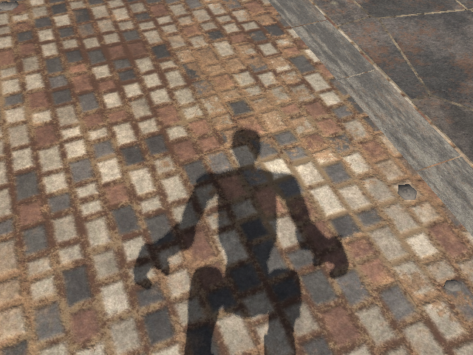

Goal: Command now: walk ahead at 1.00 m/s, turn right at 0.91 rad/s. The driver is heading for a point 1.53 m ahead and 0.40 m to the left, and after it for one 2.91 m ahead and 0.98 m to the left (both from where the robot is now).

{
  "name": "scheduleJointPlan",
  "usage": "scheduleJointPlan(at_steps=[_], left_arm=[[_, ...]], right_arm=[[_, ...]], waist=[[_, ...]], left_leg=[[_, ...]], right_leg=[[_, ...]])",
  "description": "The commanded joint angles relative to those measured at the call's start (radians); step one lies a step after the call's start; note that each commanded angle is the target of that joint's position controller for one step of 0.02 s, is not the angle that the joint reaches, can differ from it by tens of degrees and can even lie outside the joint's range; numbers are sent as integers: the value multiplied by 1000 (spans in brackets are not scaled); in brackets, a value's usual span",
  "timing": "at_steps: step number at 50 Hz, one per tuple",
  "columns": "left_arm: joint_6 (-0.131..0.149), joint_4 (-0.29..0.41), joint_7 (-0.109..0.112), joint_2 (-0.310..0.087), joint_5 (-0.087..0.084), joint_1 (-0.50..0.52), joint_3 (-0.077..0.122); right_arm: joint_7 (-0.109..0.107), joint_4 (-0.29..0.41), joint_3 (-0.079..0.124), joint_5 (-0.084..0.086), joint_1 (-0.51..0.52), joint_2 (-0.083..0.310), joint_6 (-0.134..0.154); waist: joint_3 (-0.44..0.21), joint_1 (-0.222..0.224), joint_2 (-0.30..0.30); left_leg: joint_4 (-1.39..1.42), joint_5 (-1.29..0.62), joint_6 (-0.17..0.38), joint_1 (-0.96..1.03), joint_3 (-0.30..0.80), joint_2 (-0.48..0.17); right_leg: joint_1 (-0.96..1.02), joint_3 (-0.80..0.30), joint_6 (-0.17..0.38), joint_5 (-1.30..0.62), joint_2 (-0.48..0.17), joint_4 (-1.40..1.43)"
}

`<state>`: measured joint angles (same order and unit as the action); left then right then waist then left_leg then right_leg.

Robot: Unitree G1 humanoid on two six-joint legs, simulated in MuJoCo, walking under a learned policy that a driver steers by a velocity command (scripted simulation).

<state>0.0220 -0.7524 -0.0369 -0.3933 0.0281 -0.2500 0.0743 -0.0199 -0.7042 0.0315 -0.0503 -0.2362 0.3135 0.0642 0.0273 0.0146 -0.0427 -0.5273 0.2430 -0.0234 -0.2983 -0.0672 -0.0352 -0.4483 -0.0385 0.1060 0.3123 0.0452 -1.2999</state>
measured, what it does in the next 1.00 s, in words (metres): walks ahead, turning left: right foot, then left foot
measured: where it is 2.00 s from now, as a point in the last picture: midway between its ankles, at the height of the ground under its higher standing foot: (144, 83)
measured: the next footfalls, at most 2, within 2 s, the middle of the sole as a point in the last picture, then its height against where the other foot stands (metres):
right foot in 0.30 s outside the picture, level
left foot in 0.76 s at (242, 229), level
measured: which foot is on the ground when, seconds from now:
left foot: down 0.00-0.30, up 0.32-0.74, down 0.76-1.00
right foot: up 0.00-0.28, down 0.30-0.72, up 0.74-1.00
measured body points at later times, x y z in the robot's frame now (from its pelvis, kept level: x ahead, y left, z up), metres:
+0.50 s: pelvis +0.45 -0.04 +0.01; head +0.47 -0.05 +0.46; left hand +0.52 +0.24 -0.12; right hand +0.49 -0.31 -0.13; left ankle +0.45 +0.12 -0.63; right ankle +0.40 -0.09 -0.73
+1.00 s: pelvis +0.91 +0.00 +0.00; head +0.93 -0.01 +0.45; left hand +1.07 +0.27 -0.05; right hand +0.98 -0.28 -0.13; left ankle +0.84 +0.00 -0.73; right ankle +1.12 -0.15 -0.66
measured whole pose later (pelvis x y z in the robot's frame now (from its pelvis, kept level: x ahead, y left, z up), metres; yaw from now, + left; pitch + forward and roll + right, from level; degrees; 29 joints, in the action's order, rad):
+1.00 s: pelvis +0.91 +0.00 +0.00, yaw +22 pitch +0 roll +1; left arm 0.07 -0.59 -0.01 -0.22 0.06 -0.02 -0.05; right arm 0.01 -0.88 0.07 -0.01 -0.47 0.31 0.04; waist 0.02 -0.07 0.01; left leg -0.39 0.28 0.18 -0.09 0.10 0.22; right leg -0.71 -0.12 -0.07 0.17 -0.16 -0.95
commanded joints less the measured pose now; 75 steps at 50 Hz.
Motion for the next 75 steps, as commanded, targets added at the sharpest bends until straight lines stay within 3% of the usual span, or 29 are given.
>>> scheduleJointPlan(at_steps=[1,9,11,13,15,16,17,19,25,29,33,36,37,38,39,40,41,42,45,48,54,56,57,58,59,60,62,66,75], left_arm=[[-16,132,-35,45,14,94,-31],[-2,210,-62,48,7,333,-74],[11,217,-58,49,11,342,-80],[17,168,-31,-2,29,195,-58],[20,35,8,-99,39,-221,-9],[21,39,29,-191,47,-189,18],[23,69,34,-198,39,-169,26],[47,7,37,-63,20,-104,3],[112,-62,28,54,-17,-74,-24],[125,-87,26,67,-10,-98,-33],[121,-101,63,-15,-18,-140,-29],[76,-62,98,-106,-1,-60,-3],[59,-36,96,-124,11,14,5],[50,-43,71,-75,12,44,1],[75,33,56,85,32,12,-46],[101,129,52,62,6,-17,-60],[122,129,48,12,19,42,-62],[125,119,43,-9,17,54,-57],[58,120,40,23,53,54,-72],[41,196,23,54,34,210,-90],[53,240,22,38,-7,314,-87],[61,197,40,-36,-8,164,-54],[67,155,54,-75,-8,-22,-32],[71,113,75,-139,11,-253,-3],[72,109,78,-224,62,-281,16],[60,121,70,-198,43,-164,25],[51,124,61,-34,26,-35,-8],[78,7,45,49,1,-133,-29],[105,-73,45,-25,6,-201,-15]], right_arm=[[14,-36,15,21,-150,40,31],[31,-123,18,23,-214,93,65],[21,-150,24,20,-253,158,58],[4,-174,32,24,-262,219,32],[2,-156,24,35,-211,200,16],[28,-104,-5,61,-283,31,24],[16,-76,10,78,-281,107,26],[18,-66,8,69,-160,80,24],[67,-88,10,31,-85,1,-59],[85,-16,-7,44,99,-21,-48],[107,11,-15,39,163,3,-41],[92,-80,25,35,-168,111,-53],[74,-148,55,32,-401,164,-55],[50,-172,81,53,-442,197,-53],[39,-163,94,44,-333,266,-64],[34,-111,106,32,-276,311,-69],[26,-85,97,30,-231,230,-67],[23,-92,81,30,-181,169,-64],[18,-83,62,40,-116,134,-17],[23,-68,72,43,-110,157,14],[35,-63,101,53,-175,186,9],[29,-52,110,41,-151,223,7],[33,-43,113,38,-101,248,10],[35,-17,93,36,-56,178,23],[32,41,45,76,-145,-10,28],[28,58,29,67,-143,39,14],[41,45,43,26,-9,113,-13],[91,104,19,11,81,33,-61],[129,207,-19,18,355,21,-67]], waist=[[2,-42,132],[108,-45,65],[110,-12,112],[-17,87,171],[-238,277,159],[-374,127,-176],[-476,136,-77],[-105,69,48],[68,-37,11],[114,-24,-2],[74,-42,-8],[-108,-233,-79],[-181,-343,-58],[-143,-341,89],[-90,-166,309],[-278,-133,277],[-160,-123,76],[-29,-59,-35],[79,42,-83],[106,9,-23],[5,-94,95],[-104,-19,95],[-200,102,75],[-319,205,20],[-433,114,-302],[-399,62,-330],[-140,55,-45],[-14,11,-64],[128,4,8]], left_leg=[[325,57,82,228,261,-238],[532,-466,102,171,-107,-150],[426,-968,103,279,-133,-211],[164,-1277,117,352,-129,-238],[-414,-988,120,104,-84,-187],[-839,163,85,-272,-38,17],[-1007,179,116,-396,154,45],[-878,29,119,-430,138,-51],[-706,-89,87,-407,127,-130],[-477,-304,107,-411,-2,-78],[-206,-396,165,-231,-146,48],[-212,-224,218,131,-138,146],[-180,-135,271,361,-46,131],[-78,-105,324,460,47,82],[-171,-323,407,588,342,-41],[110,58,558,716,773,-195],[299,285,501,576,872,-220],[337,287,448,382,805,-198],[358,84,400,-14,580,-68],[393,-75,366,-185,434,33],[262,-397,246,86,445,31],[54,-623,201,173,458,29],[-169,-651,177,124,427,60],[-478,-471,162,-32,374,102],[-789,296,137,-345,266,213],[-906,222,151,-486,210,137],[-847,50,139,-498,155,30],[-795,8,116,-498,145,-53],[-296,-233,175,-363,-104,21]], right_leg=[[-327,-47,-14,-58,-130,-18],[-153,138,22,-308,-26,500],[-84,173,57,-240,7,591],[128,166,85,-107,69,637],[662,-5,120,-56,-47,726],[950,-466,128,154,-372,795],[937,-728,159,142,-479,936],[578,-427,130,-16,-382,1008],[319,-7,-3,-253,-247,1188],[312,236,-63,-620,-163,1203],[445,318,-118,-1174,-189,1118],[470,293,-126,-1531,-252,677],[338,260,-112,-1414,-259,346],[161,268,-100,-551,-95,-103],[-263,169,-127,214,30,-453],[-453,-40,-125,201,19,-495],[-479,-79,-103,103,-42,-358],[-426,-68,-104,34,-88,-236],[-228,-50,-162,56,-165,-5],[-87,18,-190,-126,-178,334],[71,23,-149,-388,-83,753],[242,14,-131,-229,-32,777],[444,26,-120,-161,-40,777],[697,-100,-94,73,-183,750],[922,-619,-22,450,-501,926],[833,-895,23,638,-526,1078],[564,-517,0,381,-418,1047],[402,-146,-53,-53,-323,1082],[409,309,-119,-793,-239,1164]])
Keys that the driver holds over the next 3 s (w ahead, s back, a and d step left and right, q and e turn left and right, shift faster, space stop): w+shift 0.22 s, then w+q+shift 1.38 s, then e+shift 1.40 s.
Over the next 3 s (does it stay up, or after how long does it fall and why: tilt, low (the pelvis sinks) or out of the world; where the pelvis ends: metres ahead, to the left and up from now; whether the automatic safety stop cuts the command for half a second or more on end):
stays up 1.67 0.60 0.00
